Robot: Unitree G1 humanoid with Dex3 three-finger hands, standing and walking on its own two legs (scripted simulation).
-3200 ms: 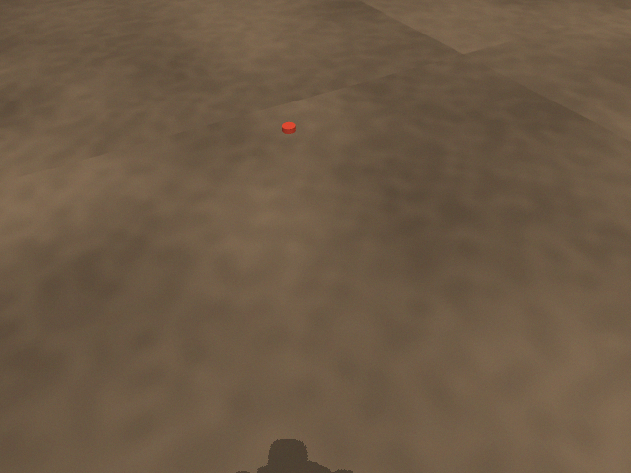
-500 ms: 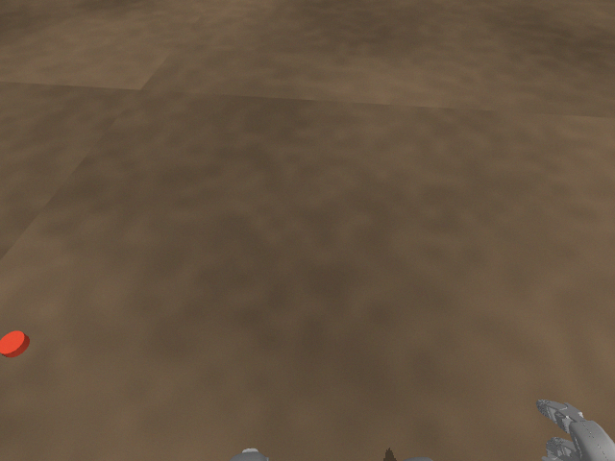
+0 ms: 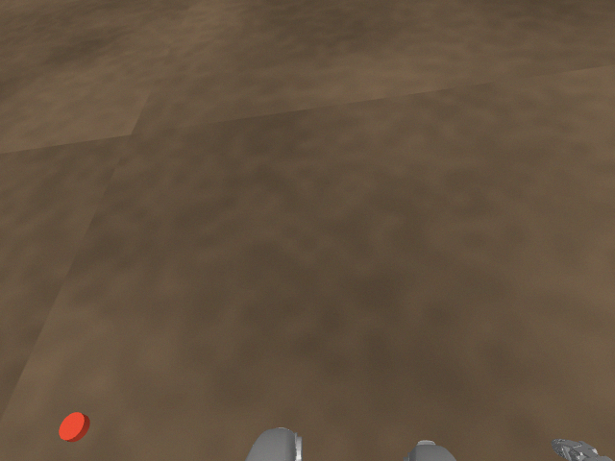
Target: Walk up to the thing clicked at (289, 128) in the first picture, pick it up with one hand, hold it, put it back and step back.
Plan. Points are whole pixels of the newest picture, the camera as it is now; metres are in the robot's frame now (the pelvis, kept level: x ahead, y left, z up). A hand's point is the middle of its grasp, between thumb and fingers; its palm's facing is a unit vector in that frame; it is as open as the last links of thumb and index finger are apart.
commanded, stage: walk up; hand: left
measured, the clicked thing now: (74, 426) +0.38 +0.87 -0.72
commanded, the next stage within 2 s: none
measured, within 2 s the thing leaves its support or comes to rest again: neither
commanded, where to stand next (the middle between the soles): -0.07 +0.82 m, yaw -26 degrees
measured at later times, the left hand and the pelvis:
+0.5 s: hand out of the picture +0.14 +0.53 -0.13, palm faces -0.25 -0.82 -0.51, open 7.4 cm; pelvis +0.01 +0.26 +0.00, yaw -10 degrees
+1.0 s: hand out of the picture +0.13 +0.84 -0.14, palm faces -0.21 -0.76 -0.61, open 7.4 cm; pelvis -0.04 +0.54 -0.02, yaw -15 degrees
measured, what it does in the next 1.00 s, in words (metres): steps to the left, turning right: left foot, then right foot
